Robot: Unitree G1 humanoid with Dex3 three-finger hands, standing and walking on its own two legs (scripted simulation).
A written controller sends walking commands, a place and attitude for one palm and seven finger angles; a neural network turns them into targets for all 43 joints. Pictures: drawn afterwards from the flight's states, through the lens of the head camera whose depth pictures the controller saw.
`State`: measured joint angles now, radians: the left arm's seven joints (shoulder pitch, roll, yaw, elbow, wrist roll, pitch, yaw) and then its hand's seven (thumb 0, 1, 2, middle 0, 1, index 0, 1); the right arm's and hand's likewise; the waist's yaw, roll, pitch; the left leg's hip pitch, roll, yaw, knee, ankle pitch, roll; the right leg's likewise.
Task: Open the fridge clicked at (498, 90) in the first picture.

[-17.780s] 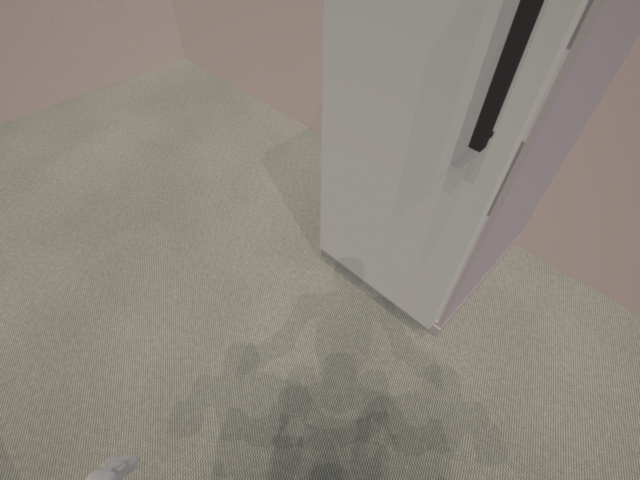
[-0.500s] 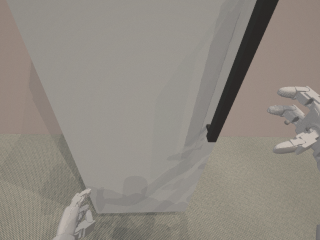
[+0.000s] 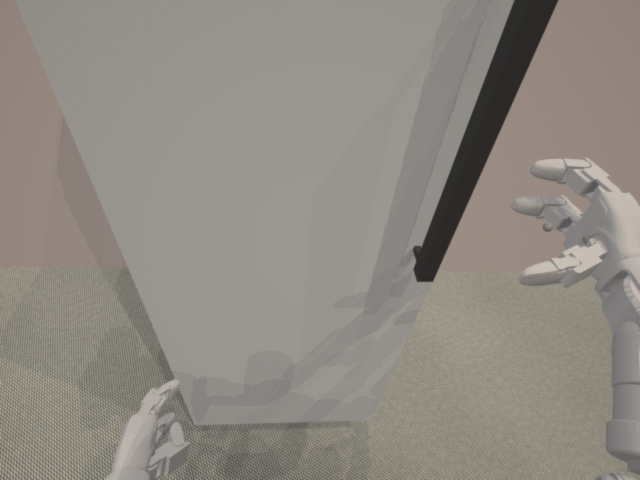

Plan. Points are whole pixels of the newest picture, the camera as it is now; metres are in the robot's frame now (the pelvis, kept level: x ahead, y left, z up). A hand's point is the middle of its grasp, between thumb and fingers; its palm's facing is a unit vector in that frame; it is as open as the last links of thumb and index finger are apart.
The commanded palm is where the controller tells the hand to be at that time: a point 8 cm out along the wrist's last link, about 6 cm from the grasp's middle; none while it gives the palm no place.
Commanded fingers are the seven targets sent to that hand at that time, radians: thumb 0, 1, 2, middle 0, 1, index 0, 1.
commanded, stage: move the hooked fingers beside the handle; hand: right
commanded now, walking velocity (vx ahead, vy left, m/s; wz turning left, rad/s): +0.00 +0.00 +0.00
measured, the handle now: (469, 138) +0.43 -0.13 +0.26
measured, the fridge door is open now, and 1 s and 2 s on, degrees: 0 0 0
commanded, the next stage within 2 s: none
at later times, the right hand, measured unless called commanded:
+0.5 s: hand (518, 212) +0.38 -0.20 +0.20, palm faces -0.02 +1.00 -0.04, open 14.0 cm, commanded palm +0.34 -0.25 +0.21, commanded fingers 0.00 0.50 -0.30 0.30 1.20 0.30 1.20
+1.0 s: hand (510, 203) +0.38 -0.19 +0.21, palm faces -0.04 +1.00 -0.03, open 14.0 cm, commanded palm +0.35 -0.24 +0.21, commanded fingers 0.00 0.50 -0.30 0.30 1.20 0.30 1.20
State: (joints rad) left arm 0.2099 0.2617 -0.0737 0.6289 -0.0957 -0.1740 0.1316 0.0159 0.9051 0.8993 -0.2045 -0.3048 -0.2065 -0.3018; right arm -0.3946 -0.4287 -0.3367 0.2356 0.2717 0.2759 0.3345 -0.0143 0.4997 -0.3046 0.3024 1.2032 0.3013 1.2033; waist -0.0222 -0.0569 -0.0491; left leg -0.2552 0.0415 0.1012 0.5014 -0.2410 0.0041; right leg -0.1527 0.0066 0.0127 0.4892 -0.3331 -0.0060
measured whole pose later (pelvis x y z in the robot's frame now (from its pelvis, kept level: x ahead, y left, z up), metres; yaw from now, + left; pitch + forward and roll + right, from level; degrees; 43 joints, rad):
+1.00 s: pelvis +0.00 +0.00 +0.00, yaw +1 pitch +1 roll +0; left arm 0.21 0.26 -0.07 0.63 -0.10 -0.12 0.12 0.02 0.91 0.90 -0.20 -0.30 -0.21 -0.30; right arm -0.53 -0.40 -0.28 0.37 0.25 0.27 0.27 -0.01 0.50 -0.30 0.30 1.20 0.30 1.20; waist 0.00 -0.05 -0.05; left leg -0.27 0.04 0.09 0.49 -0.23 0.00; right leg -0.16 0.01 0.00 0.47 -0.32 -0.01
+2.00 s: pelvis +0.00 +0.00 +0.00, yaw +1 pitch -1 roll +0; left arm 0.22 0.26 -0.07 0.63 -0.10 -0.11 0.13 0.02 0.91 0.90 -0.20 -0.30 -0.21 -0.30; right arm -0.44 -0.37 -0.27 0.20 0.25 0.28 0.23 -0.02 0.50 -0.30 0.30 1.20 0.30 1.20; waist -0.01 -0.05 -0.05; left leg -0.24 0.04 0.09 0.48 -0.23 0.01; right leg -0.13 0.01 0.00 0.47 -0.32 -0.01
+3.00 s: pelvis +0.00 -0.01 +0.00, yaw +1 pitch -1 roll +0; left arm 0.24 0.26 -0.05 0.62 -0.09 -0.11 0.12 0.02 0.91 0.90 -0.20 -0.30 -0.21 -0.30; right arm -0.31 -0.33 -0.27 0.07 0.27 0.25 0.26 -0.02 0.50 -0.30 0.30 1.20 0.30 1.20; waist -0.02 -0.05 -0.05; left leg -0.23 0.04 0.09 0.47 -0.23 0.00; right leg -0.12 0.01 0.00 0.46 -0.33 -0.01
